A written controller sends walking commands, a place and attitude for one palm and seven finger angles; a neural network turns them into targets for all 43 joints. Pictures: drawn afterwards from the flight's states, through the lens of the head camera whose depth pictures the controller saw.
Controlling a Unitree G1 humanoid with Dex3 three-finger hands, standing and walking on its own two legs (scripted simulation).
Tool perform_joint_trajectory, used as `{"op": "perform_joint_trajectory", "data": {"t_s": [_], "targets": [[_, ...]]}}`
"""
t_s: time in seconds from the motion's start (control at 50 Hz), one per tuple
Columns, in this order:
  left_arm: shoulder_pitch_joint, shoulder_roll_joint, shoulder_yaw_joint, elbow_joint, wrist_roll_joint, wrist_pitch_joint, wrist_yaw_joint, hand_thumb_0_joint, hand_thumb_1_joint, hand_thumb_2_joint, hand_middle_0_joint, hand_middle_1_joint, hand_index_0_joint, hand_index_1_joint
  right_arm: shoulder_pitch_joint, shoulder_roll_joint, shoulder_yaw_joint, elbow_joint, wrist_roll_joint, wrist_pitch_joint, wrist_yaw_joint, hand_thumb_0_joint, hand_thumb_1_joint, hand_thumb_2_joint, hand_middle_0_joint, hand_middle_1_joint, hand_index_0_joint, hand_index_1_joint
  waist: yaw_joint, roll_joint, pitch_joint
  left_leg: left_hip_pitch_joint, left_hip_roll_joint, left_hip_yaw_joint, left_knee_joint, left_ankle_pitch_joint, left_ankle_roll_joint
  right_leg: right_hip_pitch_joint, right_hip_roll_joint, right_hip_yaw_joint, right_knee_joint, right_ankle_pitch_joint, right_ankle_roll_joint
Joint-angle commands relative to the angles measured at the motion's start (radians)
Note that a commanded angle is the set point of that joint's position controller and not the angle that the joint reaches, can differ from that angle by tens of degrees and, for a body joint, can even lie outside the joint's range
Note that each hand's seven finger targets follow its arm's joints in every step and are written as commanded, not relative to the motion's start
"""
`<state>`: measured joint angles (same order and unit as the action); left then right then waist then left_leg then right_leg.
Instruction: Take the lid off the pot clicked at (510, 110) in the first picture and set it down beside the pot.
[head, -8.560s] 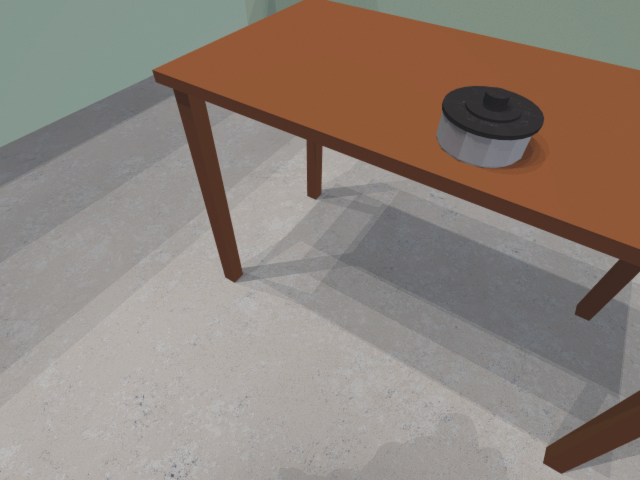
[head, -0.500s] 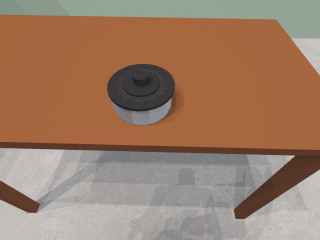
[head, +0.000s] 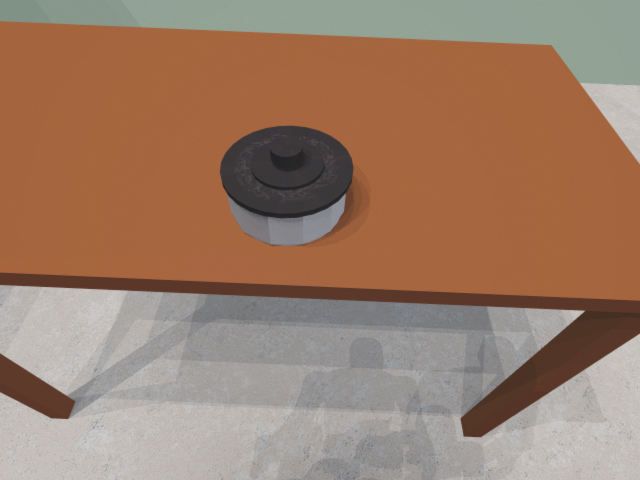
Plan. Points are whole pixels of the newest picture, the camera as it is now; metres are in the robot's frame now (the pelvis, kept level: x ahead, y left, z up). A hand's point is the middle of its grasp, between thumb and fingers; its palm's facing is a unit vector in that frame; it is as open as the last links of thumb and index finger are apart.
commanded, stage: lift the closed hand beside the body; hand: left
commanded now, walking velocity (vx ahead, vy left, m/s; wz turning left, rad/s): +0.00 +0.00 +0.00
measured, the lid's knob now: (286, 152) +0.47 +0.08 +0.16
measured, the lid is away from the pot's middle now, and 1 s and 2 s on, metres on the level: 0.00 0.00 0.00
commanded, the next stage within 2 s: raise the hand higher, near the body in 0.70 s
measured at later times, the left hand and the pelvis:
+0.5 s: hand out of the picture +0.09 +0.20 +0.02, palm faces +0.30 -0.91 -0.29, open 4.3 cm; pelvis -0.03 -0.02 +0.01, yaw +3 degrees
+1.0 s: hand (52, 468) +0.11 +0.22 +0.12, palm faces +0.32 -0.83 -0.46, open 3.1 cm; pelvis -0.03 -0.02 +0.01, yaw +1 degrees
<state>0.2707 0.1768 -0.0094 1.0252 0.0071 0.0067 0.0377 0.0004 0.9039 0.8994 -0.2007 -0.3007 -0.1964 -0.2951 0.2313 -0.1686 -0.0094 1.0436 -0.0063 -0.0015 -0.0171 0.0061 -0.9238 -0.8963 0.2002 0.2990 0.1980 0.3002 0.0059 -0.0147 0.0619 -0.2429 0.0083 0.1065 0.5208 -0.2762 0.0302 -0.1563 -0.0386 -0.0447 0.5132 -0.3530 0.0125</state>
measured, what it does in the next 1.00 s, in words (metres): stands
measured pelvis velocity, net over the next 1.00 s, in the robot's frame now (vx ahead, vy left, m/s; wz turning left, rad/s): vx -0.03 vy -0.02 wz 0.02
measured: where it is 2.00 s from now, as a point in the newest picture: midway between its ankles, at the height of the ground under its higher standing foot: outside the picture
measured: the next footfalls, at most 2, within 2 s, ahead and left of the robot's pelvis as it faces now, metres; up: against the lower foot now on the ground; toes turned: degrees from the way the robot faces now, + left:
none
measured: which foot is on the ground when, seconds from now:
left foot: down 0.00-1.00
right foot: down 0.00-1.00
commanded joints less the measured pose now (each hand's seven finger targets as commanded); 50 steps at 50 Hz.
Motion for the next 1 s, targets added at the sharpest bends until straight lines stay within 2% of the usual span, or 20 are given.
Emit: {"op": "perform_joint_trajectory", "data": {"t_s": [0.0,0.04,0.06,0.08,0.1,0.12,0.14,0.2,0.22,0.26,0.32,0.34,0.4,0.5,0.56,0.62,0.64,0.76,0.88,0.98], "targets": [[0.069,0.113,0.02,-0.024,0.003,-0.022,0.01,0.0,0.9,0.9,-0.2,-0.3,-0.2,-0.3,0.043,-0.092,-0.015,-0.035,-0.001,-0.02,-0.006,0.0,-0.9,-0.9,0.2,0.3,0.2,0.3,-0.005,0.017,-0.028,0.078,0.103,-0.113,-0.082,0.232,0.008,-0.059,-0.078,0.082,-0.103,0.257,-0.047],[0.072,0.114,0.023,-0.026,0.001,-0.021,0.01,0.0,0.9,0.9,-0.2,-0.3,-0.2,-0.3,0.039,-0.099,-0.017,-0.035,-0.002,-0.02,-0.006,0.0,-0.9,-0.9,0.2,0.3,0.2,0.3,-0.001,0.005,-0.038,0.082,0.104,-0.111,-0.076,0.233,0.008,-0.047,-0.077,0.081,-0.101,0.268,-0.048],[0.128,0.108,0.022,0.005,0.023,-0.039,0.04,0.0,0.9,0.9,-0.2,-0.3,-0.2,-0.3,-0.017,-0.142,-0.02,-0.084,0.001,-0.024,-0.003,0.0,-0.9,-0.9,0.2,0.3,0.2,0.3,0.011,-0.009,-0.044,0.056,0.123,-0.099,0.099,0.376,-0.012,-0.068,-0.112,0.139,-0.11,0.573,-0.03],[-0.521,0.317,0.088,-1.226,-0.093,-0.182,0.056,0.0,0.9,0.9,-0.244,-0.348,-0.244,-0.348,0.021,-0.223,-0.02,-0.366,0.067,-0.198,0.0,0.0,-0.9,-0.9,0.2,0.3,0.2,0.3,0.018,0.151,-0.505,0.274,0.021,-0.151,-0.082,0.47,-0.03,0.088,-0.037,0.039,-0.032,0.557,-0.047],[-0.097,0.292,0.103,-1.095,-0.017,-0.1,0.102,0.0,0.9,0.9,-0.288,-0.396,-0.288,-0.396,-0.041,-0.175,0.004,-0.338,0.063,-0.27,-0.042,0.0,-0.9,-0.9,0.2,0.3,0.2,0.3,0.046,0.372,-0.529,0.385,0.06,-0.144,-0.085,0.639,-0.037,0.018,-0.01,0.037,-0.002,0.421,-0.065],[-0.059,0.257,0.088,-1.051,-0.053,-0.025,0.146,0.0,0.9,0.9,-0.332,-0.444,-0.332,-0.444,-0.067,-0.17,-0.007,-0.275,0.077,-0.283,-0.046,0.0,-0.9,-0.9,0.2,0.3,0.2,0.3,0.036,0.282,-0.429,0.309,0.064,-0.135,-0.069,0.581,-0.054,-0.004,0.002,-0.007,-0.026,0.313,-0.046],[0.172,0.077,0.014,-0.951,-0.055,0.051,0.146,0.0,0.9,0.9,-0.376,-0.492,-0.376,-0.492,-0.076,-0.148,-0.015,-0.275,0.089,-0.289,-0.039,0.0,-0.9,-0.9,0.2,0.3,0.2,0.3,0.029,0.268,-0.351,0.29,0.045,-0.125,-0.095,0.543,-0.039,0.013,0.0,-0.017,-0.08,0.335,-0.044],[0.402,-0.001,0.011,-0.792,-0.008,0.074,0.117,0.0,0.9,0.9,-0.508,-0.636,-0.508,-0.636,-0.117,-0.152,-0.036,-0.354,0.043,-0.279,-0.003,0.0,-0.9,-0.9,0.2,0.3,0.2,0.3,0.042,-0.026,-0.07,0.137,0.037,-0.125,-0.129,0.488,-0.019,-0.052,0.018,-0.068,-0.126,0.34,-0.028],[0.531,-0.002,0.055,-0.743,-0.012,0.071,0.102,0.0,0.9,0.9,-0.552,-0.684,-0.552,-0.684,-0.138,-0.157,-0.061,-0.381,0.044,-0.253,0.008,0.0,-0.9,-0.9,0.2,0.3,0.2,0.3,0.061,-0.12,-0.057,0.099,0.043,-0.122,-0.131,0.474,-0.017,-0.029,0.02,-0.075,-0.13,0.358,-0.029],[0.583,0.037,0.087,-0.824,-0.007,0.045,0.061,0.0,0.9,0.9,-0.64,-0.78,-0.64,-0.78,-0.176,-0.151,-0.072,-0.46,0.041,-0.205,0.019,0.0,-0.9,-0.9,0.2,0.3,0.2,0.3,0.071,-0.19,0.028,0.04,0.033,-0.097,-0.14,0.338,-0.024,-0.063,0.025,-0.063,-0.139,0.296,-0.027],[0.412,0.194,0.195,-1.161,-0.032,-0.045,0.043,0.0,0.9,0.9,-0.772,-0.924,-0.772,-0.924,-0.207,-0.154,-0.061,-0.572,0.045,-0.19,0.009,0.0,-0.9,-0.9,0.2,0.3,0.2,0.3,0.057,-0.095,0.008,0.075,0.022,-0.066,-0.143,0.176,-0.021,-0.081,0.013,-0.036,-0.194,0.179,-0.021],[0.318,0.22,0.197,-1.295,-0.034,-0.074,0.042,0.0,0.9,0.9,-0.816,-0.972,-0.816,-0.972,-0.207,-0.152,-0.045,-0.604,0.039,-0.195,0.0,0.0,-0.9,-0.9,0.2,0.3,0.2,0.3,0.05,-0.008,-0.023,0.096,0.009,-0.057,-0.144,0.139,-0.018,-0.085,0.011,-0.018,-0.208,0.147,-0.019],[0.219,0.224,0.206,-1.399,-0.043,-0.104,0.054,0.0,0.9,0.9,-0.948,-1.116,-0.948,-1.116,-0.172,-0.129,-0.019,-0.62,0.023,-0.2,-0.029,0.0,-0.9,-0.9,0.2,0.3,0.2,0.3,0.03,0.091,-0.047,0.159,0.002,-0.055,-0.143,0.09,-0.008,-0.102,0.018,0.001,-0.236,0.096,-0.016],[0.271,0.144,0.135,-1.417,-0.054,-0.118,0.031,0.0,0.9,0.9,-1.168,-1.356,-1.168,-1.356,-0.157,-0.141,-0.012,-0.641,0.015,-0.197,-0.044,0.0,-0.9,-0.9,0.2,0.3,0.2,0.3,0.015,0.077,-0.021,0.191,-0.003,-0.049,-0.132,0.028,0.001,-0.13,0.024,0.004,-0.276,0.029,-0.011],[0.27,0.215,0.202,-1.541,-0.054,-0.143,0.037,0.0,0.9,0.9,-1.3,-1.5,-1.3,-1.5,-0.17,-0.145,-0.012,-0.652,0.009,-0.21,-0.05,0.0,-0.9,-0.9,0.2,0.3,0.2,0.3,0.029,0.065,-0.063,0.208,-0.002,-0.055,-0.128,0.053,0.002,-0.099,0.022,0.007,-0.279,0.039,-0.013],[0.328,0.293,0.317,-1.546,-0.057,-0.143,0.053,0.0,0.9,0.9,-1.3,-1.5,-1.3,-1.5,-0.19,-0.136,-0.015,-0.636,0.008,-0.212,-0.056,0.0,-0.9,-0.9,0.2,0.3,0.2,0.3,0.054,0.042,-0.054,0.197,0.001,-0.059,-0.128,0.067,-0.001,-0.086,0.025,0.009,-0.288,0.042,-0.014],[0.339,0.247,0.28,-1.561,-0.059,-0.148,0.047,0.0,0.9,0.9,-1.3,-1.5,-1.3,-1.5,-0.198,-0.128,-0.008,-0.643,0.008,-0.213,-0.058,0.0,-0.9,-0.9,0.2,0.3,0.2,0.3,0.05,0.052,-0.03,0.189,0.002,-0.063,-0.135,0.071,-0.001,-0.084,0.024,0.009,-0.284,0.048,-0.016],[0.406,0.273,0.319,-1.677,-0.052,-0.168,0.038,0.0,0.9,0.9,-1.3,-1.5,-1.3,-1.5,-0.213,-0.126,-0.011,-0.641,0.011,-0.227,-0.054,0.0,-0.9,-0.9,0.2,0.3,0.2,0.3,0.071,0.085,-0.049,0.195,0.011,-0.073,-0.138,0.128,-0.002,-0.044,0.03,0.001,-0.247,0.122,-0.017],[0.429,0.265,0.353,-1.62,-0.049,-0.172,0.038,0.0,0.9,0.9,-1.3,-1.5,-1.3,-1.5,-0.215,-0.128,-0.024,-0.612,0.017,-0.224,-0.058,0.0,-0.9,-0.9,0.2,0.3,0.2,0.3,0.069,0.007,-0.009,0.189,0.017,-0.066,-0.143,0.133,0.003,-0.065,0.035,-0.001,-0.253,0.126,-0.01],[0.452,0.301,0.38,-1.777,-0.044,-0.201,0.052,0.0,0.9,0.9,-1.3,-1.5,-1.3,-1.5,-0.197,-0.132,-0.025,-0.618,0.012,-0.252,-0.057,0.0,-0.9,-0.9,0.2,0.3,0.2,0.3,0.081,0.092,-0.128,0.231,0.016,-0.071,-0.127,0.208,0.001,-0.006,0.034,0.0,-0.213,0.219,-0.013]]}}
